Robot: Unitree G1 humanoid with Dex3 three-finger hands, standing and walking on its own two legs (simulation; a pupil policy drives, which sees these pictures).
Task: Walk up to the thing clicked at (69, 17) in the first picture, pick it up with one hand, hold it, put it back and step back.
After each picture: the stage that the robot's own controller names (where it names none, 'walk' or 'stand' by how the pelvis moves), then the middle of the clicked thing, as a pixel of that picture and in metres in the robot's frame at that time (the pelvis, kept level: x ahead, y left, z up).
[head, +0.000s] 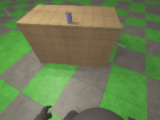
stand; (69, 17) +1.01 +0.32 +0.08
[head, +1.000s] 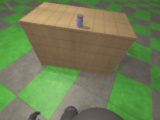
walk; (79, 21) +0.91 +0.17 +0.09
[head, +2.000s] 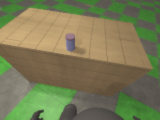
walk; (70, 42) +0.51 +0.20 +0.10
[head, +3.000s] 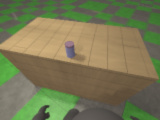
stand; (70, 49) +0.48 +0.20 +0.09
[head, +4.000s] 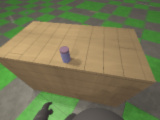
stand; (65, 54) +0.44 +0.22 +0.07
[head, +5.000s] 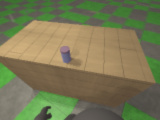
stand; (65, 54) +0.44 +0.22 +0.07
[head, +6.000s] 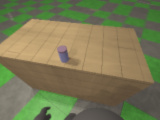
stand; (63, 54) +0.44 +0.23 +0.07
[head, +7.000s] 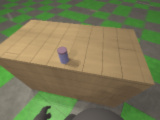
stand; (63, 55) +0.43 +0.23 +0.07
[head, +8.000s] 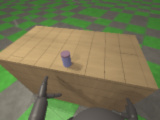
rise first; (66, 59) +0.41 +0.22 +0.08
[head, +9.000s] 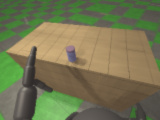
go down; (71, 54) +0.45 +0.21 +0.08
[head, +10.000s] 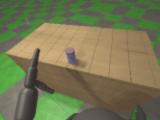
go down; (71, 56) +0.43 +0.21 +0.08
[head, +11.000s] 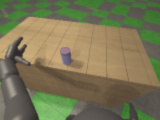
go down; (66, 56) +0.42 +0.19 +0.08
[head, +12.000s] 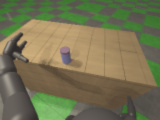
approach; (65, 55) +0.44 +0.20 +0.08
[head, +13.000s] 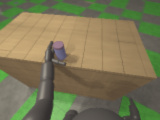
close; (60, 50) +0.44 +0.22 +0.10
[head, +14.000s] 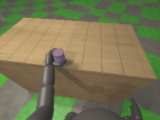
lift; (60, 58) +0.38 +0.21 +0.11
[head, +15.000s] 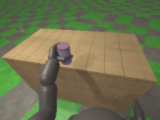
lift; (65, 54) +0.34 +0.18 +0.22
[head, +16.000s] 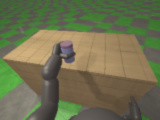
hold; (68, 52) +0.35 +0.16 +0.23
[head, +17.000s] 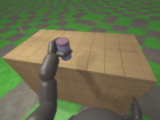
hold; (64, 49) +0.34 +0.18 +0.25
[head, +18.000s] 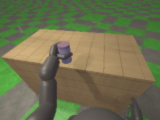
crouch; (65, 53) +0.35 +0.18 +0.22
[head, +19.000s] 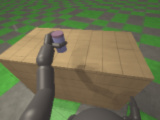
crouch; (59, 42) +0.41 +0.21 +0.25
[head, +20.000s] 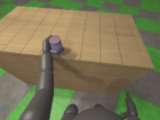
lower; (57, 46) +0.46 +0.21 +0.12
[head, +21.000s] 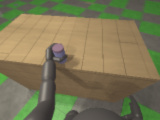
lower; (60, 54) +0.41 +0.21 +0.11
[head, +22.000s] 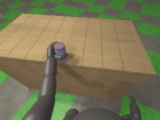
lower; (61, 52) +0.43 +0.21 +0.11
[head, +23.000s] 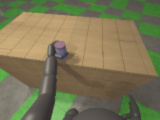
lower; (61, 51) +0.43 +0.21 +0.11
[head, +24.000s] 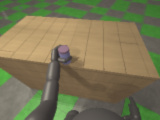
loosen; (65, 55) +0.41 +0.19 +0.11
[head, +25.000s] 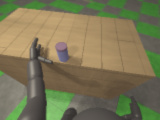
withdraw; (62, 52) +0.41 +0.19 +0.11
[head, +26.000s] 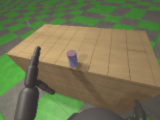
sink last; (72, 58) +0.41 +0.19 +0.09
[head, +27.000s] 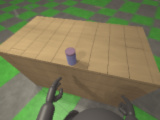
stand; (71, 56) +0.40 +0.18 +0.08
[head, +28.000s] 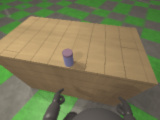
stand; (68, 58) +0.40 +0.18 +0.08
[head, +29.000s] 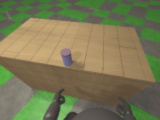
stand; (66, 57) +0.40 +0.19 +0.08
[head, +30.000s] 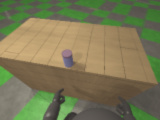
stand; (67, 58) +0.39 +0.18 +0.08
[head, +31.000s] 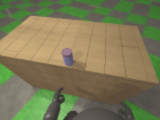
stand; (68, 57) +0.40 +0.19 +0.08
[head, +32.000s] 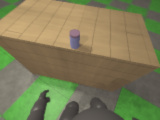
walk; (74, 39) +0.51 +0.14 +0.10
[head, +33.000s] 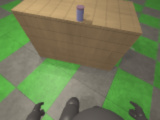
walk; (80, 13) +0.84 +0.20 +0.10
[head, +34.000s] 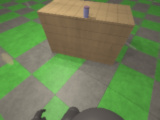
walk; (86, 12) +1.14 +0.19 +0.10
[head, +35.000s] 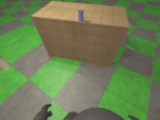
stand; (80, 15) +1.09 +0.21 +0.07
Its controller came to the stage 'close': yes
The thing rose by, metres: 0.21
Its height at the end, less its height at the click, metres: +0.00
